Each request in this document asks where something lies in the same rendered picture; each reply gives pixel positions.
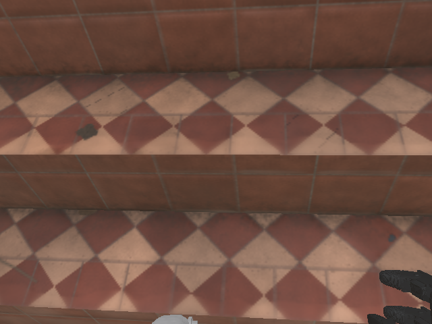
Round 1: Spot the robot right hand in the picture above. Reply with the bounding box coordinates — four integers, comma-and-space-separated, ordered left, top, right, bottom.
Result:
367, 270, 432, 324

